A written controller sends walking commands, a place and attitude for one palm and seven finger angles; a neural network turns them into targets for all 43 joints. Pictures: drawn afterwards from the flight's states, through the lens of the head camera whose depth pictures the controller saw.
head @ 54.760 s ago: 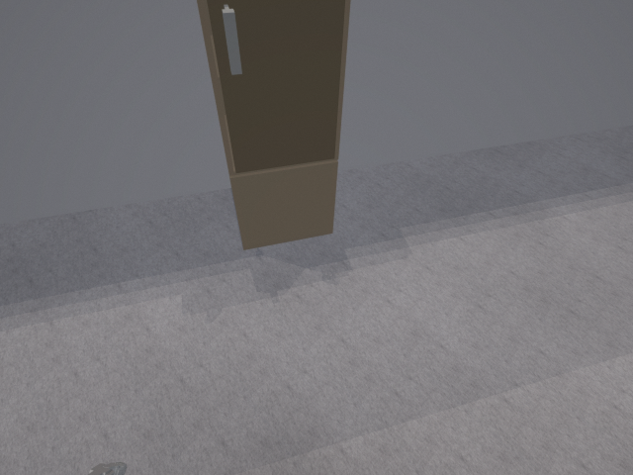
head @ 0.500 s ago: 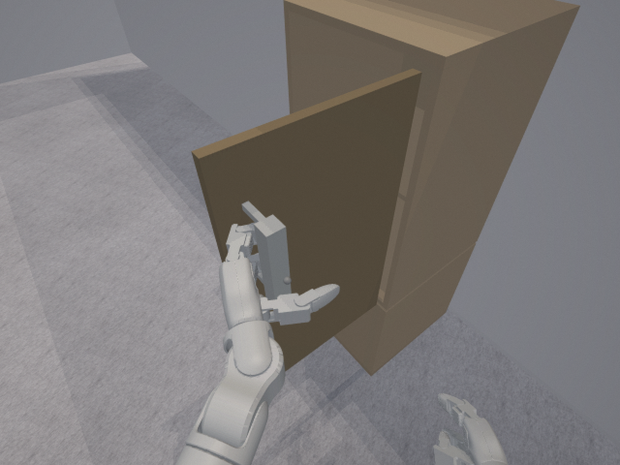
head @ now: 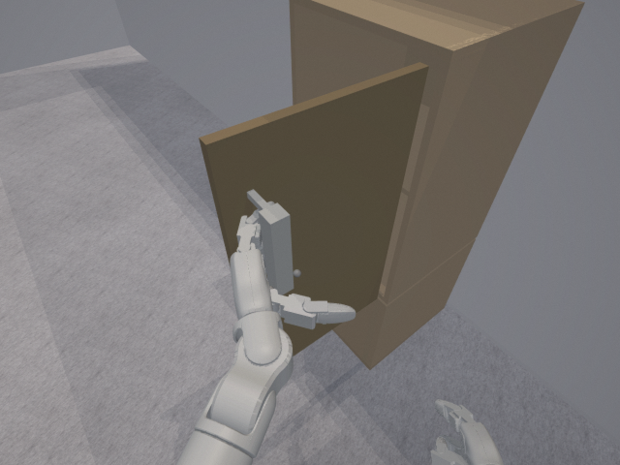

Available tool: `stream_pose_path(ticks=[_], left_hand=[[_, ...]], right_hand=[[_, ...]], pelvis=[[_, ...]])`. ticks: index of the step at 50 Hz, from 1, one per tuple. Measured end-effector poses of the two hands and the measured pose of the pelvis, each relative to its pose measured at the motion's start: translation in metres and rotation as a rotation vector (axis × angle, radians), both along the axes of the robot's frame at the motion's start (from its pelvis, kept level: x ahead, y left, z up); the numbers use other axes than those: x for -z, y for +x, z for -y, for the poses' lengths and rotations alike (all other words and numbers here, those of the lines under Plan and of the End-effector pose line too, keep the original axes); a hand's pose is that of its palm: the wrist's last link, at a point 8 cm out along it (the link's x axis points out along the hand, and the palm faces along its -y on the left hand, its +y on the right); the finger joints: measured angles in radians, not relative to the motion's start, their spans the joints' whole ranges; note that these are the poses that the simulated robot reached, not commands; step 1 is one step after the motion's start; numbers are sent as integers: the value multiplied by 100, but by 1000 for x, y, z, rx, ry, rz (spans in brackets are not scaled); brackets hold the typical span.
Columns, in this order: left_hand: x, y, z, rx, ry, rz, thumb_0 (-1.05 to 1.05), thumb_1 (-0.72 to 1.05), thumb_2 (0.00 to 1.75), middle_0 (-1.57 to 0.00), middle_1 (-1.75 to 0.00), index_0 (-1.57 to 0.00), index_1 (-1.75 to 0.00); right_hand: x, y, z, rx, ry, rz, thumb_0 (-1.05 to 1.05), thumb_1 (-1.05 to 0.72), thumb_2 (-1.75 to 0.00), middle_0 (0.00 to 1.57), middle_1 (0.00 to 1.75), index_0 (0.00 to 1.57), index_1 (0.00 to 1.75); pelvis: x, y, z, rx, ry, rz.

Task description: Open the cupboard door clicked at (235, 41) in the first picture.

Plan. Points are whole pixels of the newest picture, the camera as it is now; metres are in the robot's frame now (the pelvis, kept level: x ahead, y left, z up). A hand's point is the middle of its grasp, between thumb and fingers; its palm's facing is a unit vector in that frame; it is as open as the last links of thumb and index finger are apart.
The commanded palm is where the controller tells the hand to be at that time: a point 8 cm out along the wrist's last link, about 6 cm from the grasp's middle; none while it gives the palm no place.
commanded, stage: slide the hand sideways off the handle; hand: left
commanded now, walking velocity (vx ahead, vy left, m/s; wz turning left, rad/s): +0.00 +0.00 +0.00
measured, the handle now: (268, 243) +0.37 +0.09 +0.11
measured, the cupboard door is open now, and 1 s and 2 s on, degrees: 88 93 93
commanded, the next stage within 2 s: draw the hand back to the body in 1.16 s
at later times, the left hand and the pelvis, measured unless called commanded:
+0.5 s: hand (289, 304) +0.28 +0.05 +0.11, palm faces -0.10 -1.00 +0.01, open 16.3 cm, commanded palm +0.24 +0.11 +0.11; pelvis +0.00 +0.00 +0.00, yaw -2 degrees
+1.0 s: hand (247, 341) +0.23 +0.09 +0.10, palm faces -0.04 -1.00 -0.02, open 16.3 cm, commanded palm +0.19 +0.15 +0.11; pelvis +0.02 -0.01 -0.01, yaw +0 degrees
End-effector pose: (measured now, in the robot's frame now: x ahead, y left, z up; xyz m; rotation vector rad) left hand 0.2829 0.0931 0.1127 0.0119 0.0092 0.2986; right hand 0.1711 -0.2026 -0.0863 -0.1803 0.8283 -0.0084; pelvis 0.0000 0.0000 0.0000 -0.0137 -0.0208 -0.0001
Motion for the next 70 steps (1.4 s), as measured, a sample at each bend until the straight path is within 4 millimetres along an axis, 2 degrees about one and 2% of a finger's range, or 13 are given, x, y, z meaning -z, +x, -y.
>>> stream_pose_path(ticks=[6, 9, 13, 21, 27, 35, 47, 60, 66, 70], left_hand=[[3, -7, -13, 350, 63, 53, -1, -50, 30, -23, -41, -15, -41], [3, -10, -13, 442, 23, 48, -1, -50, 29, -20, -37, -13, -36], [4, -12, -8, 429, -37, 39, -1, -50, 29, -17, -34, -13, -33], [5, -18, -7, 409, -24, 42, -1, -50, 29, -15, -31, -15, -30], [8, -25, -19, 397, -18, 24, -1, -50, 29, -16, -31, -16, -30], [7, -46, -36, 356, -18, 27, -1, -50, 30, -16, -31, -17, -30], [8, -69, -49, 343, 6, 22, -1, -50, 29, -16, -31, -16, -30], [10, -94, -69, 330, 23, 15, -1, -50, 29, -16, -31, -15, -30], [9, -94, -69, 344, 17, 41, -1, -50, 29, -15, -31, -15, -30], [6, -91, -76, 345, 44, 44, -1, -50, 29, -16, -31, -16, -30]], right_hand=[[-2, -9, 5, 14, -11, 30, 2, -90, -90, 20, 30, 20, 29], [-3, -12, 6, 29, -2, 64, 2, -90, -90, 20, 30, 20, 29], [-6, -15, 5, 35, 9, 94, 2, -90, -90, 20, 30, 20, 29], [-14, -14, 5, 34, 20, 118, 2, -90, -90, 20, 30, 20, 29], [-17, -7, 10, 37, 14, 127, 2, -90, -90, 20, 30, 20, 29], [-22, 11, 16, 26, 10, 173, 2, -90, -90, 20, 30, 20, 29], [-22, 29, 18, 1, 14, 240, 2, -90, -90, 20, 30, 20, 29], [-16, 24, 25, 10, 4, 267, 2, -90, -90, 20, 30, 20, 29], [-15, 18, 27, 13, -11, 280, 2, -90, -90, 20, 30, 20, 29], [-14, 14, 26, 24, -10, 280, 2, -90, -90, 20, 30, 20, 29]], pelvis=[[1, -4, 0, -9, 7, 2], [1, -7, -2, -7, 5, 7], [0, -8, -3, 4, 10, 7], [-2, -5, 1, 26, 15, 10], [-3, 0, 4, 31, 13, 8], [-2, 11, 7, 25, 14, -5], [4, 20, 12, 9, 16, -29], [9, 20, 15, 0, 12, -49], [12, 16, 14, -5, 9, -54], [12, 15, 13, -1, 8, -50]])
